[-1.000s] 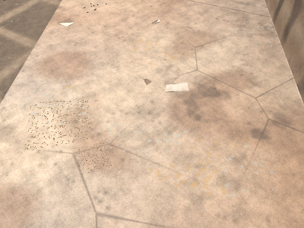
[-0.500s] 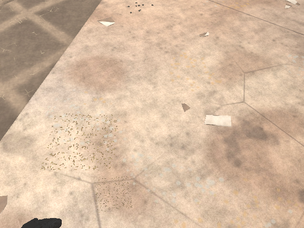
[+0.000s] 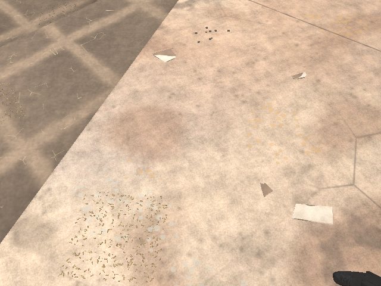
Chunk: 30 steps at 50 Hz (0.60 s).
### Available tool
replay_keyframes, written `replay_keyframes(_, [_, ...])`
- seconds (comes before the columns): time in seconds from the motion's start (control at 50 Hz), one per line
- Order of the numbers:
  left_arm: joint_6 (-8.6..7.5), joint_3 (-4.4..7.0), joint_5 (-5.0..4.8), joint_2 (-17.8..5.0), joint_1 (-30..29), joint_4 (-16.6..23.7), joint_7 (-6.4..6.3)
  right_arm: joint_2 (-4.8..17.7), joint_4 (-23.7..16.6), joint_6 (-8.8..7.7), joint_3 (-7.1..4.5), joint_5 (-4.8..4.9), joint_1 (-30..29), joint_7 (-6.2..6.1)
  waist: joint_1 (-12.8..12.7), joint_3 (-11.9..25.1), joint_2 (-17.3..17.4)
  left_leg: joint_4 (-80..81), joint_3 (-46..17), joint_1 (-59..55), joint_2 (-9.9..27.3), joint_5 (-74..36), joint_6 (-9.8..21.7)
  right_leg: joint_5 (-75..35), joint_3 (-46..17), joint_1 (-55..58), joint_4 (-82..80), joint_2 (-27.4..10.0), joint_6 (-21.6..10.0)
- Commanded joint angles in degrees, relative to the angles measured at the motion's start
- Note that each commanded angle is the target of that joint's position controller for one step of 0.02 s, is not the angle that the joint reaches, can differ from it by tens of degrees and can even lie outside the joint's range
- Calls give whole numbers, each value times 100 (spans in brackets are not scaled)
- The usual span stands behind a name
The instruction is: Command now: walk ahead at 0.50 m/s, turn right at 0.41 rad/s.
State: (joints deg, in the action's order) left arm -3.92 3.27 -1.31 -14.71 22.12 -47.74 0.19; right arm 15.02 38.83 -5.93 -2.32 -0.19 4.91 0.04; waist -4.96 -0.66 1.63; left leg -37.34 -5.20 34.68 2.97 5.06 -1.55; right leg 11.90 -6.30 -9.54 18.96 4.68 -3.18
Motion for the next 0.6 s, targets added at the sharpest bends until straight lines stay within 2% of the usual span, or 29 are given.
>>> replay_keyframes(0.02, [-5,259,-55,-1023,-28,428,-73,396,-506,-114,-95,78,-478,39,113,153,-741,629,195,-852,-367,-512,-72,-794,-1185,-386,-419,-1222,-883])
replay_keyframes(0.06, [45,273,-53,-1033,28,457,-93,539,-567,-157,-161,107,-522,60,189,164,-806,940,127,-1139,-399,-279,2,-479,-1515,-217,-170,-1307,-773])
replay_keyframes(0.08, [67,280,-50,-1033,-23,490,-102,598,-551,-181,-198,115,-396,63,308,185,-855,1102,136,-1411,-392,-183,77,-399,-1625,-200,3,-1300,-700])
replay_keyframes(0.1, [82,260,-42,-946,-81,531,-107,673,-474,-198,-254,104,-98,49,495,272,-855,1308,170,-1897,-354,-130,196,-390,-1626,-278,285,-1173,-578])
replay_keyframes(0.12, [70,206,-9,-770,-172,609,-101,837,-391,-212,-335,53,405,7,766,557,-807,1339,16,-2738,-71,-35,378,-467,-1459,-575,907,-925,-397])
replay_keyframes(0.14, [33,80,83,-393,-265,771,-84,1202,-303,-207,-436,-38,1345,-54,1167,1286,-132,1280,-927,-4095,979,227,767,237,-900,-1321,2558,-546,-154])
replay_keyframes(0.16, [-50,-21,-53,-122,431,986,-84,1621,-121,-95,-541,-82,1762,-30,854,1858,1748,1710,-3288,-5459,2179,1182,1637,2236,-172,-3101,4169,-2,84])
replay_keyframes(0.18, [-47,89,-133,-690,393,858,-103,1160,-125,-69,-461,-7,1714,-4,934,1446,1275,1928,-3720,-5206,2191,2166,1661,2118,-253,-3822,5051,-445,164])
replay_keyframes(0.2, [-7,165,-93,-941,-103,896,-95,827,-156,-57,-368,21,1539,-15,1034,816,696,1969,-2872,-4642,1928,1974,1449,1586,-222,-3985,5343,-621,194])
replay_keyframes(0.22, [32,173,-38,-883,-319,923,-91,694,-173,-43,-306,-11,1246,-3,907,493,326,2082,-2156,-4020,1646,1325,1311,1164,-101,-3785,5299,-785,242])
replay_keyframes(0.24, [55,186,6,-820,-468,988,-68,566,-143,-25,-266,-33,1011,11,780,227,344,2233,-1679,-3550,1433,838,1274,886,-82,-3686,5092,-912,274])
replay_keyframes(0.26, [95,191,-14,-733,-502,1035,-27,510,-117,-27,-244,-65,873,14,650,83,482,2397,-1251,-3163,1281,499,1219,726,-56,-3475,4961,-1048,285])
replay_keyframes(0.28, [135,174,-40,-629,-521,1078,2,509,-85,-46,-256,-59,814,21,590,30,559,2543,-946,-2933,1205,264,1213,622,13,-3338,4858,-1104,306])
replay_keyframes(0.34, [198,127,13,-469,-781,1240,39,710,79,-103,-338,-33,845,12,540,-19,356,2765,-316,-2809,1245,-530,1334,184,75,-3415,4418,-1161,427])
replay_keyframes(0.38, [192,92,23,-418,-992,1306,80,833,184,-89,-376,-34,866,-12,572,-17,252,2788,104,-2892,1221,-843,1298,-338,121,-3398,3871,-1181,450])
replay_keyframes(0.46, [132,28,15,-345,-1718,1484,224,1030,353,-21,-411,24,1004,-50,828,-164,178,2755,834,-2988,1108,-917,1075,-1318,480,-2992,2559,-1046,317])
replay_keyframes(0.52, [141,38,-17,-409,-2139,1703,313,1211,486,53,-462,116,1209,-47,923,-300,202,2631,1044,-3403,1274,-1044,949,-1067,683,-2908,2045,-961,133])
replay_keyframes(0.56, [156,92,-2,-532,-2174,1809,353,1340,529,124,-503,166,1238,-57,827,-260,270,2228,1244,-3708,1350,-2074,835,-529,906,-2652,1825,-770,-70])
replay_keyframes(0.58, [176,153,21,-642,-2007,1812,352,1440,529,161,-532,184,1238,-77,687,-86,376,1791,1372,-3801,1337,-3099,771,-213,1092,-2265,1784,-563,-193])
replay_keyframes(0.6, [197,262,31,-819,-1502,1717,336,1505,527,209,-548,200,1225,-99,366,235,402,993,1531,-3776,1253,-3961,684,-104,1261,-1535,1629,-304,-347])
